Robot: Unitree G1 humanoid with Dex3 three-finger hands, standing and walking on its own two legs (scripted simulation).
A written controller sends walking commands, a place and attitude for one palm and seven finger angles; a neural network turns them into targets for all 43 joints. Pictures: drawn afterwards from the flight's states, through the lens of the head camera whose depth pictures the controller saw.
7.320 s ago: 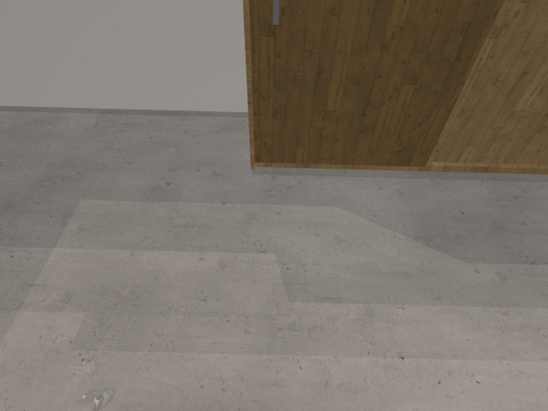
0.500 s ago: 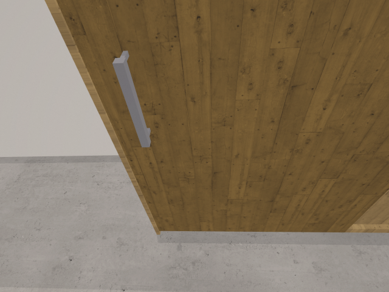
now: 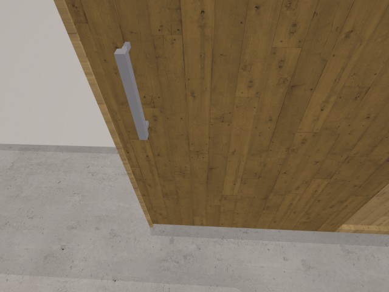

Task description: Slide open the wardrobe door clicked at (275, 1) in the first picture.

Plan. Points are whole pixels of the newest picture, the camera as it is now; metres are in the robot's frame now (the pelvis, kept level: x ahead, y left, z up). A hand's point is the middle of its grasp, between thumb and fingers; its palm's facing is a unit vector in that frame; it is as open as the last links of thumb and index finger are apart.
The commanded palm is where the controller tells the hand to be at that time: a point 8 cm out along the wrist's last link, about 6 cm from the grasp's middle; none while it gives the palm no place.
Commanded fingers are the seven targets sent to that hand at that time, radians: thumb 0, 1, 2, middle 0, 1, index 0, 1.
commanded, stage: look again from close up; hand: left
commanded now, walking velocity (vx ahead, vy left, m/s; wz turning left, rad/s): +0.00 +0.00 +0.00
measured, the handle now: (136, 96) +0.52 +0.18 +0.13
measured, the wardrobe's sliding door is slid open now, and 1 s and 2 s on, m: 0.00 0.00 0.00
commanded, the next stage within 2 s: raise the hand with hooked fingers in 0.66 s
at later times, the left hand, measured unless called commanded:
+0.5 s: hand out of the picture +0.00 +0.18 -0.17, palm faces +0.03 -0.98 -0.20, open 7.3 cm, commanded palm none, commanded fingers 0.00 0.90 0.90 -0.20 -0.30 -0.20 -0.30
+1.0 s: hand (103, 240) +0.21 +0.20 +0.01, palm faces +0.17 -0.99 -0.03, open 7.7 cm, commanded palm +0.11 +0.25 -0.04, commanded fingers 0.00 0.60 0.77 -0.22 -0.50 -0.22 -0.50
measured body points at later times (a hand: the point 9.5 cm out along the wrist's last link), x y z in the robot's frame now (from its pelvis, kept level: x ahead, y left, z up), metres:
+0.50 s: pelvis +0.00 +0.01 +0.00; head +0.02 +0.00 +0.45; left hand +0.00 +0.24 -0.16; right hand -0.03 -0.19 -0.17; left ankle -0.04 +0.15 -0.74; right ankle +0.04 -0.10 -0.74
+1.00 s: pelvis -0.02 +0.02 -0.02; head -0.02 +0.01 +0.43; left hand +0.20 +0.25 +0.02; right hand +0.13 -0.24 -0.10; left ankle -0.04 +0.15 -0.74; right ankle +0.04 -0.10 -0.74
